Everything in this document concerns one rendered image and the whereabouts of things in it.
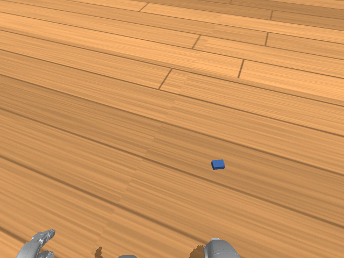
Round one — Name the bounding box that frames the small box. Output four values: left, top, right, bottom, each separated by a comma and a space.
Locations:
211, 160, 225, 170

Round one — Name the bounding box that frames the left robot hand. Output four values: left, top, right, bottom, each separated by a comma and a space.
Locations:
16, 229, 55, 258

